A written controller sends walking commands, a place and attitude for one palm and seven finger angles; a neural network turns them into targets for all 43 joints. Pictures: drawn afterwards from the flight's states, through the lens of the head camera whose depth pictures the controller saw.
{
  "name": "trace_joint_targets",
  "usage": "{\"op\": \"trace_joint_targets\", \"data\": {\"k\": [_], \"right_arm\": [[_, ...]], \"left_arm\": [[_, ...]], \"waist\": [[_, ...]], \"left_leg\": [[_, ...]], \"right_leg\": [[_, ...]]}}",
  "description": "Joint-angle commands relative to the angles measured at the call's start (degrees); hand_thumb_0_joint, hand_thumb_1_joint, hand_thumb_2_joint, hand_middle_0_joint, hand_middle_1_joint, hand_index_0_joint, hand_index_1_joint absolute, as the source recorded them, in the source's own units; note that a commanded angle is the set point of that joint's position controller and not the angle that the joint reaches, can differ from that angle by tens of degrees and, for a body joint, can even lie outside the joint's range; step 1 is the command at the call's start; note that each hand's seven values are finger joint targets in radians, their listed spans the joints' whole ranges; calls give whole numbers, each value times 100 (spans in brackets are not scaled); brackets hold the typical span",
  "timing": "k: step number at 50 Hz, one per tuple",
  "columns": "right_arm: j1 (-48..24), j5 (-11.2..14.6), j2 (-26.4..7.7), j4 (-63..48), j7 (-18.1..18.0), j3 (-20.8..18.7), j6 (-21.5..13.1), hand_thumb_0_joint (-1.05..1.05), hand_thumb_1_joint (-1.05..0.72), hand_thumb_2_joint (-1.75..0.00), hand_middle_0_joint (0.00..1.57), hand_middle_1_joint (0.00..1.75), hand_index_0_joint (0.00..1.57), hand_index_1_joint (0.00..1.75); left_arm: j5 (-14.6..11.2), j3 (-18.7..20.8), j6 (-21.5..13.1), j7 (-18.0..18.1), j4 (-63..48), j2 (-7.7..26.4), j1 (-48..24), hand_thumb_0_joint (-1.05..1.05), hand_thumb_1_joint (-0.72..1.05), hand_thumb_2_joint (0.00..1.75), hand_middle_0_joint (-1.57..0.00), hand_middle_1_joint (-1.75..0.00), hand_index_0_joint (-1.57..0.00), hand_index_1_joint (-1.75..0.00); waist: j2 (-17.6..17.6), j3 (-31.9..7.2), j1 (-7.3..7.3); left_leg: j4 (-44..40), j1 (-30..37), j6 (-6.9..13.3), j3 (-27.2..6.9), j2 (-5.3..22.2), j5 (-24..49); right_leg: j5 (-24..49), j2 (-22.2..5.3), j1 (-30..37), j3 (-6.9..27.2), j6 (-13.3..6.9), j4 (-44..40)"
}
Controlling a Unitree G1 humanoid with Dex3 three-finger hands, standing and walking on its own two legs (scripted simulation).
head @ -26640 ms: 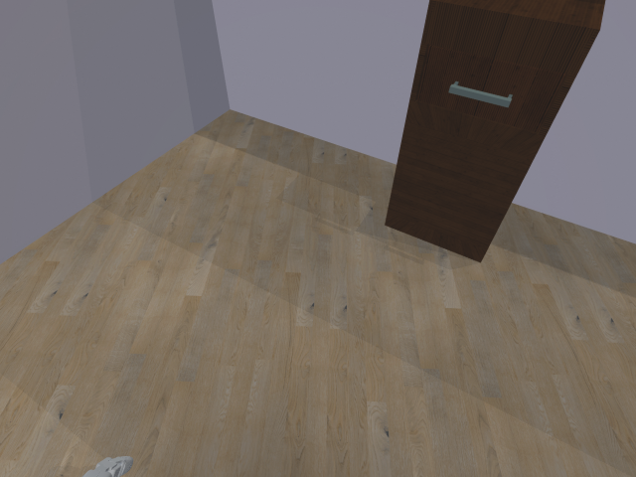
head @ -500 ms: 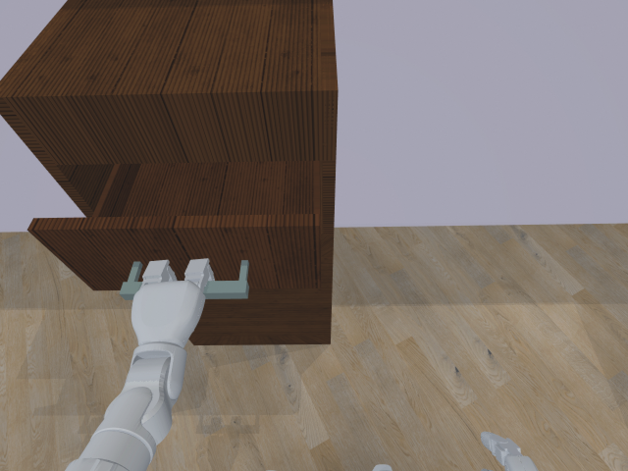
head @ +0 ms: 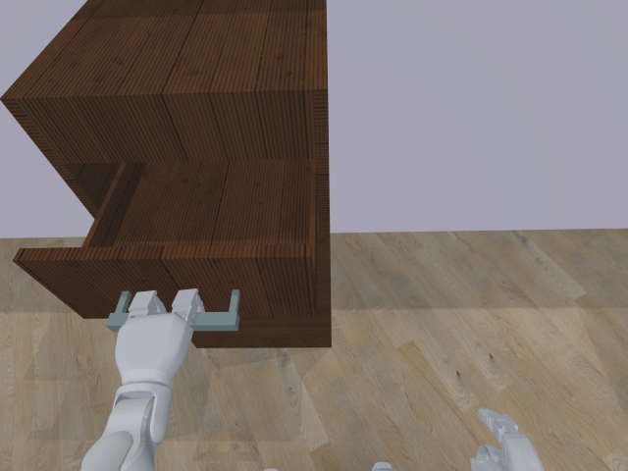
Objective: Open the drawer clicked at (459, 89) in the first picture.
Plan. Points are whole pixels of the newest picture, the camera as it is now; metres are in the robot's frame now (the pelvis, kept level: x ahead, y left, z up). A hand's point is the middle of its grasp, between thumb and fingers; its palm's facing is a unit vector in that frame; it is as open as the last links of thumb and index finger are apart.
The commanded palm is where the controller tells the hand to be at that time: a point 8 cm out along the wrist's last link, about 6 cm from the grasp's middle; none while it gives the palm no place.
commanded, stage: pull the drawer open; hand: left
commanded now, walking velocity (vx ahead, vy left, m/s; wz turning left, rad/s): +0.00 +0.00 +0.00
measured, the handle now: (177, 309) +0.33 +0.22 -0.02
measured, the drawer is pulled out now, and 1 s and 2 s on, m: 0.18 0.29 0.30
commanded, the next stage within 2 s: open the thumb to release the handle in 1.26 s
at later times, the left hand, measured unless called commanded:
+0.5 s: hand (163, 396) +0.22 +0.21 -0.04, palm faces -0.01 -0.07 -1.00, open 5.5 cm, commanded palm +0.18 +0.23 +0.01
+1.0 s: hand (151, 445) +0.17 +0.21 -0.04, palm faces -0.03 -0.08 -1.00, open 5.5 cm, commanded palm +0.13 +0.23 +0.01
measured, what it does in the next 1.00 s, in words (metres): stands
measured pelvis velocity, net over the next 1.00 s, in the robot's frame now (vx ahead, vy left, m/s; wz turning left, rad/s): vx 0.00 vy -0.01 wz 0.00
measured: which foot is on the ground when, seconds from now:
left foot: down 0.00-1.00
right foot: down 0.00-1.00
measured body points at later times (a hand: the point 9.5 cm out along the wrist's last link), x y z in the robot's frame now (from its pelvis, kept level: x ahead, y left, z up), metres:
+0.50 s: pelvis +0.00 +0.00 -0.01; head +0.05 -0.03 +0.44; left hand +0.22 +0.21 +0.02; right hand +0.19 -0.24 -0.11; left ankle -0.02 +0.11 -0.69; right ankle +0.01 -0.09 -0.69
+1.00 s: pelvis +0.00 -0.01 -0.02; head +0.05 -0.03 +0.43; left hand +0.16 +0.21 +0.02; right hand +0.22 -0.22 -0.12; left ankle -0.02 +0.11 -0.69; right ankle +0.01 -0.09 -0.69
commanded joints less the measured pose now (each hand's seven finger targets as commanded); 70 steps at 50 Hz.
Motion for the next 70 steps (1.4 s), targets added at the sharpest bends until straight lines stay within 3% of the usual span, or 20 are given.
{"op": "trace_joint_targets", "data": {"k": [1,4,5,6,12,16,18,23,28,35,43,45,47,57,61,67,68,69,70], "right_arm": [[-399,-6,-616,-800,-43,-215,-279,0,-90,-90,20,30,20,30],[-441,-23,-624,-825,-30,-213,-300,0,-90,-90,20,30,20,30],[-431,-26,-615,-833,-27,-224,-296,0,-90,-90,20,30,20,30],[-495,-27,-605,-875,-13,-203,-297,0,-90,-90,20,30,20,30],[-583,-48,-604,-907,-4,-193,-307,0,-90,-90,20,30,20,30],[-657,-51,-590,-943,-6,-165,-318,0,-90,-90,20,30,20,30],[-669,-57,-584,-977,0,-158,-315,0,-90,-90,20,30,20,30],[-779,-51,-578,-1063,39,-118,-297,0,-90,-90,20,30,20,30],[-846,-78,-558,-1130,75,-97,-296,0,-90,-90,20,30,20,30],[-872,-107,-516,-1212,114,-84,-298,0,-90,-90,20,30,20,30],[-902,-142,-522,-1316,148,-53,-294,0,-90,-90,20,30,20,30],[-890,-141,-502,-1349,166,-60,-313,0,-90,-90,20,30,20,30],[-887,-154,-501,-1373,172,-43,-306,0,-90,-90,20,30,20,30],[-856,-206,-470,-1489,212,-32,-328,0,-90,-90,20,30,20,30],[-864,-212,-453,-1558,247,-26,-328,0,-90,-90,20,30,20,30],[-837,-237,-436,-1547,269,-51,-315,0,-90,-90,20,30,20,30],[-828,-270,-592,-1387,205,-61,-259,0,-90,-90,20,30,20,30],[-771,-300,-538,-1394,160,-113,-291,0,-90,-90,20,30,20,30],[-734,-277,-482,-1379,139,-95,-332,0,-90,-90,20,30,20,30]], "left_arm": [[-121,697,118,326,-1169,952,-169,0,90,90,-40,-135,-40,-135],[-105,670,104,354,-1386,931,-140,0,90,90,-40,-135,-40,-135],[-88,781,110,376,-1375,999,93,0,90,90,-40,-135,-40,-135],[-85,626,135,380,-1446,852,243,0,90,90,-40,-135,-40,-135],[-80,578,172,412,-1748,805,446,0,90,90,-40,-135,-40,-135],[-101,729,172,430,-1848,910,910,0,90,90,-40,-135,-40,-135],[-135,763,162,435,-2025,918,1086,0,90,90,-40,-135,-40,-135],[-155,827,175,458,-2267,953,1659,0,90,90,-40,-135,-40,-135],[-148,845,127,497,-2478,936,2105,0,90,90,-40,-135,-40,-135],[-117,958,-13,584,-2703,972,2737,0,90,90,-40,-135,-40,-135],[-127,1012,-123,606,-3015,993,3095,0,90,90,-40,-135,-40,-135],[-135,1021,-179,598,-3104,1009,3345,0,90,90,-40,-135,-40,-135],[-163,1042,-209,576,-3121,1023,3504,0,90,90,-40,-135,-40,-135],[-218,1104,-474,501,-3371,1020,4149,0,90,90,-40,-135,-40,-135],[-269,1217,-550,476,-3511,1089,4602,0,90,90,-40,-135,-40,-135],[-312,1371,-670,464,-3591,1146,4751,0,90,90,-40,-135,-40,-135],[-154,1375,-630,557,-3574,1348,3028,0,90,90,-40,-135,-40,-135],[-116,1565,-680,645,-3600,1386,2951,0,83,87,-40,-134,-40,-134],[-87,1554,-688,672,-3175,1271,3443,0,76,84,-39,-134,-39,-134]], "waist": [[-318,-1388,208],[-272,-1384,193],[-298,-1409,263],[-182,-1343,247],[-358,-1283,208],[-473,-1235,277],[-399,-1347,300],[-243,-1143,354],[-303,-1110,373],[-350,-1094,461],[-297,-1058,449],[-247,-1038,505],[-411,-994,495],[-390,-858,534],[-287,-993,635],[-406,-1048,607],[-412,-886,184],[-341,-1110,364],[-265,-936,402]], "left_leg": [[-550,441,70,-68,-258,1595],[-522,502,71,-70,-248,1618],[-530,508,61,-79,-249,1669],[-527,528,57,-77,-251,1646],[-470,485,68,-87,-246,1456],[-429,413,70,-93,-264,1483],[-409,440,59,-100,-264,1559],[-408,423,37,-107,-272,1523],[-337,437,35,-123,-259,1578],[-205,356,30,-125,-281,1646],[-98,278,37,-148,-283,1512],[-74,287,36,-130,-285,1495],[-32,179,45,-135,-297,1442],[111,-42,56,-141,-317,1182],[140,-61,53,-120,-323,1275],[231,-180,55,-127,-321,1385],[408,-338,78,-183,-287,1146],[424,-311,68,-163,-298,1043],[400,-334,62,-155,-303,1019]], "right_leg": [[1898,-5,1364,242,-35,-707],[1878,-7,1282,245,-42,-678],[1896,4,1318,218,-55,-642],[1846,8,1243,216,-60,-652],[1638,-3,1143,225,-42,-647],[1781,-3,1209,275,-42,-611],[1939,-13,1268,278,-58,-562],[1825,0,1180,278,-80,-542],[1902,13,1110,286,-82,-470],[2119,12,1082,365,-79,-330],[1909,13,880,374,-93,-258],[1844,11,849,371,-93,-240],[1864,1,867,409,-78,-243],[1555,-28,634,491,-88,-188],[1714,-26,740,558,-115,-139],[2074,-42,765,608,-109,-43],[1854,-87,260,629,-68,-10],[1621,-98,339,651,-53,15],[1520,-68,307,513,-81,21]]}}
